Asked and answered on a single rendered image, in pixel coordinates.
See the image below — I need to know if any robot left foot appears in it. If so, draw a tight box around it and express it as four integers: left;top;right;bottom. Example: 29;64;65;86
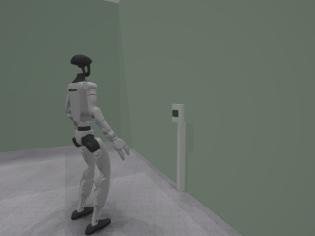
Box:
71;206;94;220

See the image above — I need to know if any button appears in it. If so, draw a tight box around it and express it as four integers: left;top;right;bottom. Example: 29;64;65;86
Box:
172;110;179;117

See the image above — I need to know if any panel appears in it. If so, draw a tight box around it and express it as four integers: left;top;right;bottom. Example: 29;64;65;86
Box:
172;104;186;192

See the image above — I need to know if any right robot hand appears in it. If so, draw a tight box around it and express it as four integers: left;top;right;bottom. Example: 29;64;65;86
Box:
112;137;130;161

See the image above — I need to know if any robot right upper arm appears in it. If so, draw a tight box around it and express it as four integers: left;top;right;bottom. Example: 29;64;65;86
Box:
84;82;98;118

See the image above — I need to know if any left robot forearm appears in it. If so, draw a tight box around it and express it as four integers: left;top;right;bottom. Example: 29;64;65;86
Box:
66;112;80;130

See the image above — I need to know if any robot left upper arm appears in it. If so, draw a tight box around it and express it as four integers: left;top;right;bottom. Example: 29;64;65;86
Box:
65;84;72;114

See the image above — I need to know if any humanoid robot head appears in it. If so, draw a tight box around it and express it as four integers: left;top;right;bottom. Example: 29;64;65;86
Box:
70;54;92;83

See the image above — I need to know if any right robot forearm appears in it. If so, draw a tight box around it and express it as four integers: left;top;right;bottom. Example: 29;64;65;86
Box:
93;107;118;142

